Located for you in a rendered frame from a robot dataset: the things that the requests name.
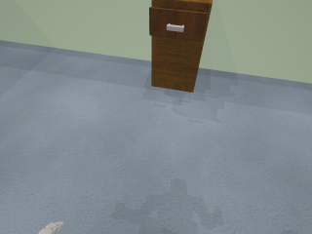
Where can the handle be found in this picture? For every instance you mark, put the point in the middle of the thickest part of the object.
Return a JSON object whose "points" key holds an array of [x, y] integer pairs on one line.
{"points": [[172, 27]]}

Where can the robot left hand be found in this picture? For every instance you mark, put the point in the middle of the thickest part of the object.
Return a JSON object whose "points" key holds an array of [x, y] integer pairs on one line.
{"points": [[52, 228]]}

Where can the drawer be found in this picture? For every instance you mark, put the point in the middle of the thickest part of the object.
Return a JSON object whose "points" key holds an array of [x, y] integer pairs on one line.
{"points": [[194, 21]]}

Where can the cabinet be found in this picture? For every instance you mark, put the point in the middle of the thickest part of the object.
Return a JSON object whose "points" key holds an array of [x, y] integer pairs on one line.
{"points": [[175, 62]]}

